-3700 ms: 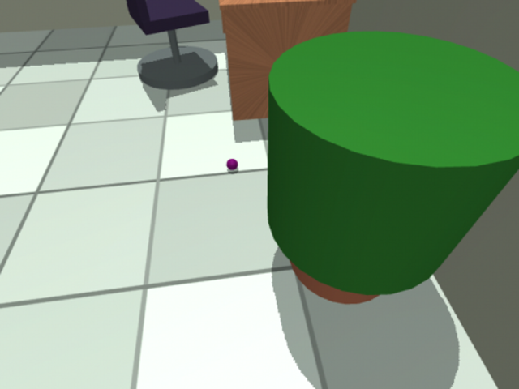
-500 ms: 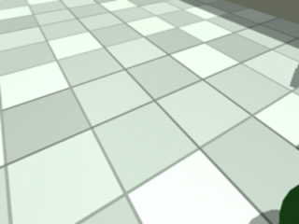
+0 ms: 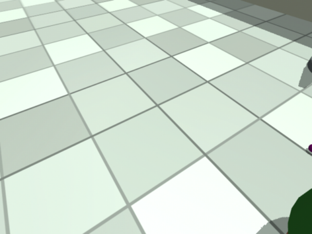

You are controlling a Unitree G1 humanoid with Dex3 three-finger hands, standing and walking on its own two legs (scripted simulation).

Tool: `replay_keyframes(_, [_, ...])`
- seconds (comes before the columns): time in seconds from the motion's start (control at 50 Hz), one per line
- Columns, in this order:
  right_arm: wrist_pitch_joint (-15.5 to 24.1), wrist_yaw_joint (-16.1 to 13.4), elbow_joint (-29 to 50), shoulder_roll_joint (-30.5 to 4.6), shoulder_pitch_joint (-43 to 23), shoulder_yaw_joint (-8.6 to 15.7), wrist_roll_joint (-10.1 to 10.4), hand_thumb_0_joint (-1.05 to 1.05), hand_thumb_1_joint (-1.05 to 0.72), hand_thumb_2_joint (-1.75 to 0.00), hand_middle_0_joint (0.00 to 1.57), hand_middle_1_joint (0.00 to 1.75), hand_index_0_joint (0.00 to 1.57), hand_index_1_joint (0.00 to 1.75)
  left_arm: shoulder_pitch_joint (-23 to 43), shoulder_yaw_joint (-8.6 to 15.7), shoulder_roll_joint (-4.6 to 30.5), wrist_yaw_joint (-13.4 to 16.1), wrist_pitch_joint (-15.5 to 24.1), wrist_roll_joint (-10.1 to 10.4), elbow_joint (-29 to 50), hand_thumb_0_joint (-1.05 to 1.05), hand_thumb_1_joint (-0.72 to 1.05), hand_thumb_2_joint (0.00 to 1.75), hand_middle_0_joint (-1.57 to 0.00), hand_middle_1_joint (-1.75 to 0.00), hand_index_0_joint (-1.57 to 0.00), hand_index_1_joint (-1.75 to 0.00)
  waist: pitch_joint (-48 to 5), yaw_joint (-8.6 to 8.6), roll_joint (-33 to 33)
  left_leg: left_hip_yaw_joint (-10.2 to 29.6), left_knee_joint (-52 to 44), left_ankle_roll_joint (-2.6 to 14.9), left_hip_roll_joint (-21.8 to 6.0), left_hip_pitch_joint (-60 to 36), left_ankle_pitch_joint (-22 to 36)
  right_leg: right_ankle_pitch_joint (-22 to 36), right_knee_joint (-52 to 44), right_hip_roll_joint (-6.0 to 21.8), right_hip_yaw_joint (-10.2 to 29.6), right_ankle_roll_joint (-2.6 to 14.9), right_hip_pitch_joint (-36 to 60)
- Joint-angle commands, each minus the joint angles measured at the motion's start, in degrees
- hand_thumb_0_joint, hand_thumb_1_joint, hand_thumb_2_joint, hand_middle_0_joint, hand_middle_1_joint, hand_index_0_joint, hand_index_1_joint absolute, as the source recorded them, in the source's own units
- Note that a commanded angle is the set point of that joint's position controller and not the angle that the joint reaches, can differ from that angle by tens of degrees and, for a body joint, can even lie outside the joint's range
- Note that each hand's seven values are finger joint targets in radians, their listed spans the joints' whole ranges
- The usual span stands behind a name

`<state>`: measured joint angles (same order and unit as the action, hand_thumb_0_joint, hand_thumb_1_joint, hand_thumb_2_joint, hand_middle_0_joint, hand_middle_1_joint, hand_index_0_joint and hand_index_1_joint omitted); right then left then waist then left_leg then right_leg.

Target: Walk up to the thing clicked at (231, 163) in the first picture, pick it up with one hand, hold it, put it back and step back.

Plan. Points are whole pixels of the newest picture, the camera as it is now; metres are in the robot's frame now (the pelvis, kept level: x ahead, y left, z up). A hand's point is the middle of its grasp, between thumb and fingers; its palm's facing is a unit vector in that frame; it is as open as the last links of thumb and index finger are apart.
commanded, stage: stand
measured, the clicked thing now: out of the picture +0.87 -1.14 -0.75
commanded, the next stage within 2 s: none
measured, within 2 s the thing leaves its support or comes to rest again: neither
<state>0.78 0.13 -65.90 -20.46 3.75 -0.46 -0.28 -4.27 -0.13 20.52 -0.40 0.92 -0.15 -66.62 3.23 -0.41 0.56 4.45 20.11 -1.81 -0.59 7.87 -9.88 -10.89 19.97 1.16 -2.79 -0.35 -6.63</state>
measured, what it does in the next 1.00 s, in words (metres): stands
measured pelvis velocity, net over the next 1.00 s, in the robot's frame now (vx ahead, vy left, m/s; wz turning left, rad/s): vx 0.01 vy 0.00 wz -0.02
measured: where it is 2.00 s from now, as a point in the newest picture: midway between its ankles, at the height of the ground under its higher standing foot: outside the picture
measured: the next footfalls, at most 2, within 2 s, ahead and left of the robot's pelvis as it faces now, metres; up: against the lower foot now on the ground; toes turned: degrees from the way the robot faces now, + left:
none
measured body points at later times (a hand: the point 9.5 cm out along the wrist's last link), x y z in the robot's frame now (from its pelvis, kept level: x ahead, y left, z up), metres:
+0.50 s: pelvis +0.00 +0.00 +0.00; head +0.01 -0.01 +0.45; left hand +0.09 +0.30 -0.13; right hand +0.08 -0.31 -0.13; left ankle +0.02 +0.14 -0.75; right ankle +0.00 -0.12 -0.75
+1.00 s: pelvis +0.01 +0.00 +0.00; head +0.01 -0.01 +0.45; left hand +0.09 +0.30 -0.13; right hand +0.07 -0.31 -0.13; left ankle +0.02 +0.14 -0.75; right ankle +0.00 -0.12 -0.75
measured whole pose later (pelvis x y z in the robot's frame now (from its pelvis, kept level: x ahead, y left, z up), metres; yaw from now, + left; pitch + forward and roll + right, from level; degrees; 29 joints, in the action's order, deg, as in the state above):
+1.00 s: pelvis +0.01 +0.00 +0.00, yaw -1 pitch -2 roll +0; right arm 0.8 0.1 -65.8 -20.5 6.1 -1.0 -0.6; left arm -5.8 0.1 20.3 -0.5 0.5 -0.3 -65.7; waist 2.5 0.0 0.5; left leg 3.5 18.5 -2.1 -1.2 6.9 -9.7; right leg -10.7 19.0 0.6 -1.9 0.0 -6.4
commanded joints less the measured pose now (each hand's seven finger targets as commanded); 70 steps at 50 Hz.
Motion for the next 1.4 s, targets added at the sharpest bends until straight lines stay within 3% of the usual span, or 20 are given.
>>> replay_keyframes(0.0, [1.0, -0.5, 3.1, -12.0, -2.4, 2.3, 0.1, 0.0, -0.9, -0.9, 0.2, 0.3, 0.2, 0.3, 2.8, 2.6, 12.7, 0.6, 1.0, 0.0, 3.3, 0.0, 0.9, 0.9, -0.2, -0.3, -0.2, -0.3, -4.8, -0.11, -0.3, 3.7, -3.2, 2.23, -5.6, 0.4, 7.9, 3.5, -4.4, 6.8, 6.1, 1.53, 1.7])
replay_keyframes(0.12, [1.1, -0.7, 3.1, -12.1, -2.2, 2.2, 0.1, 0.0, -0.9, -0.9, 0.2, 0.3, 0.2, 0.3, 2.7, 2.8, 12.4, 0.7, 1.0, 0.0, 3.4, 0.0, 0.9, 0.9, -0.2, -0.3, -0.2, -0.3, -5.9, -0.12, -0.5, 3.3, -3.0, 2.25, -5.8, -0.4, 11.0, 7.8, -4.0, 6.7, 5.9, 1.4, 3.0])
replay_keyframes(0.18, [1.0, -0.6, 3.0, -11.6, -2.3, 2.1, 0.2, 0.0, -0.9, -0.9, 0.2, 0.3, 0.2, 0.3, 2.5, 2.8, 12.6, 0.7, 0.9, 0.0, 3.3, 0.0, 0.9, 0.9, -0.2, -0.3, -0.2, -0.3, -4.8, -0.2, -1.1, 3.3, -3.4, 2.04, -5.8, -1.2, 9.3, 5.4, -4.6, 6.6, 6.0, 1.47, 1.5])
replay_keyframes(0.3, [1.2, -0.8, 3.0, -12.0, -1.6, 1.9, 0.0, 0.0, -0.9, -0.9, 0.2, 0.3, 0.2, 0.3, 2.6, 3.0, 12.3, 0.6, 0.7, 0.0, 3.7, 0.0, 0.9, 0.9, -0.2, -0.3, -0.2, -0.3, -6.1, -0.22, 0.1, 2.9, -3.6, 2.07, -6.2, -0.5, 11.3, 7.8, -3.5, 6.5, 6.0, 1.49, 3.3])
replay_keyframes(0.44, [1.1, -0.7, 3.0, -11.9, -1.3, 1.9, -0.1, 0.0, -0.9, -0.9, 0.2, 0.3, 0.2, 0.3, 2.6, 2.9, 12.4, 0.5, 0.6, -0.2, 4.0, 0.0, 0.9, 0.9, -0.2, -0.3, -0.2, -0.3, -4.4, 0.12, -0.9, 3.0, -4.3, 2.1, -6.1, -0.6, 6.7, 2.7, -4.7, 6.2, 6.2, 1.5, 0.9])
replay_keyframes(0.6, [1.1, -0.6, 2.9, -11.9, -0.4, 1.8, 0.0, 0.0, -0.9, -0.9, 0.2, 0.3, 0.2, 0.3, 1.7, 2.8, 12.2, 0.5, 0.8, 0.0, 4.0, 0.0, 0.9, 0.9, -0.2, -0.3, -0.2, -0.3, -4.6, 0.06, -0.4, 2.9, -4.3, 2.29, -6.0, 0.1, 7.8, 5.1, -4.5, 6.3, 6.3, 1.42, 1.9])
replay_keyframes(0.7, [1.0, -0.6, 3.0, -11.9, -0.2, 1.8, -0.1, 0.0, -0.9, -0.9, 0.2, 0.3, 0.2, 0.3, 1.6, 2.9, 12.3, 0.5, 0.7, -0.1, 4.2, 0.0, 0.9, 0.9, -0.2, -0.3, -0.2, -0.3, -3.8, 0.2, -0.3, 2.7, -4.2, 2.31, -6.0, -0.6, 6.3, 3.0, -4.9, 6.3, 6.6, 1.6, 0.3])
replay_keyframes(0.84, [1.1, -0.7, 3.2, -11.9, 0.1, 1.8, 0.0, 0.0, -0.9, -0.9, 0.2, 0.3, 0.2, 0.3, 1.0, 2.8, 12.3, 0.6, 0.8, -0.2, 4.5, 0.0, 0.9, 0.9, -0.2, -0.3, -0.2, -0.3, -5.3, 0.06, -0.5, 2.8, -3.8, 2.3, -6.2, -0.6, 9.5, 7.2, -4.2, 6.5, 6.2, 1.44, 2.3])
replay_keyframes(0.98, [0.8, -0.6, 3.0, -12.1, 0.4, 1.8, -0.1, 0.0, -0.9, -0.9, 0.2, 0.3, 0.2, 0.3, 0.9, 2.6, 12.1, 0.5, 0.5, -0.1, 4.3, 0.0, 0.9, 0.9, -0.2, -0.3, -0.2, -0.3, -3.0, 0.03, -0.1, 2.9, -4.8, 2.27, -5.8, 1.3, 4.3, 1.3, -4.9, 6.1, 6.2, 1.38, 0.9])
replay_keyframes(1.16, [1.1, -0.8, 3.4, -12.2, 0.3, 1.8, 0.0, 0.0, -0.9, -0.9, 0.2, 0.3, 0.2, 0.3, 0.4, 2.6, 12.2, 0.6, 0.9, -0.1, 4.5, 0.0, 0.9, 0.9, -0.2, -0.3, -0.2, -0.3, -5.2, 0.04, 0.0, 2.7, -3.3, 2.4, -6.2, -1.6, 11.5, 9.5, -4.0, 6.6, 6.4, 1.39, 2.2])
replay_keyframes(1.38, [0.8, -0.7, 3.6, -12.2, 0.5, 1.9, -0.1, 0.0, -0.9, -0.9, 0.2, 0.3, 0.2, 0.3, 0.7, 2.7, 12.2, 0.7, 0.6, -0.2, 4.5, 0.0, 0.9, 0.9, -0.2, -0.3, -0.2, -0.3, -3.8, 0.26, -0.2, 2.7, -4.4, 2.45, -6.0, -0.2, 5.6, 3.2, -5.0, 6.2, 6.3, 1.36, 1.3])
